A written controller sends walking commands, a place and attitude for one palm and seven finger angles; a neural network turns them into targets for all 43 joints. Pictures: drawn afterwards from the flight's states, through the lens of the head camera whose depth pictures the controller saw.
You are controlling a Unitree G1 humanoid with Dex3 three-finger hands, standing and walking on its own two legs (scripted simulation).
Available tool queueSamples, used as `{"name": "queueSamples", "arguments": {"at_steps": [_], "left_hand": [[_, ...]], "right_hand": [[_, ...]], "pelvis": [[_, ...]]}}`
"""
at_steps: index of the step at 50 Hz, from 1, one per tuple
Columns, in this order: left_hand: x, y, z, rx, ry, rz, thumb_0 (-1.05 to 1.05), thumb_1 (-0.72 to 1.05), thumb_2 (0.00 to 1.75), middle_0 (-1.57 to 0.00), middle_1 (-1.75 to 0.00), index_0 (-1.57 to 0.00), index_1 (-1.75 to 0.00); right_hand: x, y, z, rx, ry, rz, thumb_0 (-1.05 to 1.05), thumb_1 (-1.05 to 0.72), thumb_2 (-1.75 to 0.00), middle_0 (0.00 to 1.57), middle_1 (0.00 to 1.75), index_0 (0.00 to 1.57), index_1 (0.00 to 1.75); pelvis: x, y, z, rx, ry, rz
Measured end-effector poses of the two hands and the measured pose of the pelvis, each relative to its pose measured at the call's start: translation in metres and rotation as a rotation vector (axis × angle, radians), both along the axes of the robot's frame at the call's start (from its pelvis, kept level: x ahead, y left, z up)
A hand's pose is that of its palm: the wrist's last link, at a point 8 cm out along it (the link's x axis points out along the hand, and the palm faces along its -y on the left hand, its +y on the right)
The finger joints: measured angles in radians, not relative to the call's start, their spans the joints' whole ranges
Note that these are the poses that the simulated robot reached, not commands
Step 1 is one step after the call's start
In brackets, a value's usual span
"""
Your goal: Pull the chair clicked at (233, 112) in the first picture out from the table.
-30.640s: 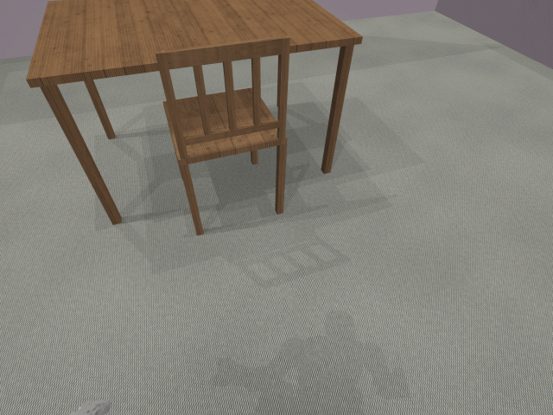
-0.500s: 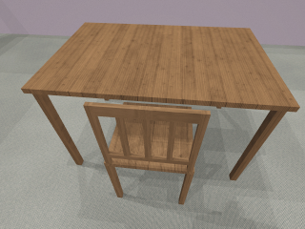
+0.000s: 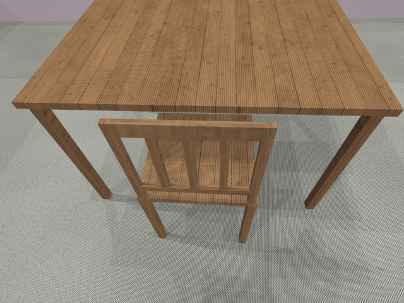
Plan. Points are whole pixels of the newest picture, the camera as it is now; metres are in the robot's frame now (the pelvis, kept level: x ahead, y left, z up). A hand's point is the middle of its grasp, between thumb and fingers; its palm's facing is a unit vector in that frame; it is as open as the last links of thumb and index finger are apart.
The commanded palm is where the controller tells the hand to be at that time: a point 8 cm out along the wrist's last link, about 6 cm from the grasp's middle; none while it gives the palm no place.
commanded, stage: raise the hand toward the chair's back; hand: left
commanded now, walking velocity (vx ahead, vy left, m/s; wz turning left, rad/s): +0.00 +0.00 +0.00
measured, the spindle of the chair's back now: (191, 165) +0.48 +0.05 -0.11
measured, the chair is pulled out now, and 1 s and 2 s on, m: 0.00 0.00 0.00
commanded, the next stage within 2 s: aim the fingers beside a spindle in 1.96 s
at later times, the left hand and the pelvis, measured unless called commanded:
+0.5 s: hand (108, 291) +0.16 +0.19 -0.06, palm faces +0.09 -1.00 -0.03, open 11.1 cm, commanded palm +0.15 +0.23 -0.05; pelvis -0.03 +0.03 -0.10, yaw +0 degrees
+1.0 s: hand (99, 267) +0.20 +0.22 -0.06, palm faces -0.09 -1.00 -0.03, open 15.4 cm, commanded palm +0.17 +0.28 -0.04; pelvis -0.03 +0.07 -0.09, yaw -2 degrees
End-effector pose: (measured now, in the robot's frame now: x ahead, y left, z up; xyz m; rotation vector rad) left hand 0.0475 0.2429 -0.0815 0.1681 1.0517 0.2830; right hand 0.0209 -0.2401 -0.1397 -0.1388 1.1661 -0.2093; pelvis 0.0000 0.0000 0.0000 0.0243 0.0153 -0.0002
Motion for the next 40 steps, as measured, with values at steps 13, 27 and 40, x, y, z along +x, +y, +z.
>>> {"name": "queueSamples", "arguments": {"at_steps": [13, 27, 40], "left_hand": [[0.154, -0.067, 0.052, -0.283, -1.025, -0.316, 0.02, 0.66, 0.78, -0.17, -0.25, -0.18, -0.26], [0.096, -0.001, 0.031, -0.136, -1.035, -0.261, 0.01, 0.31, 0.64, -0.14, -0.20, -0.14, -0.21], [0.132, 0.025, 0.031, -0.176, -0.855, -0.273, 0.00, 0.01, 0.51, -0.12, -0.16, -0.12, -0.16]], "right_hand": [[0.134, -0.043, 0.037, -0.160, -0.538, 0.119, 0.02, -0.91, -0.89, 0.20, 0.30, 0.20, 0.30], [0.179, 0.074, -0.032, 0.048, -0.552, 0.307, 0.01, -0.90, -0.89, 0.20, 0.30, 0.20, 0.30], [0.094, 0.061, -0.030, -0.020, -0.341, 0.094, 0.02, -0.90, -0.89, 0.21, 0.30, 0.21, 0.30]], "pelvis": [[-0.015, 0.007, -0.059, 0.024, 0.216, -0.043], [-0.030, 0.030, -0.104, -0.053, 0.287, 0.009], [-0.027, 0.054, -0.085, -0.059, 0.289, -0.030]]}}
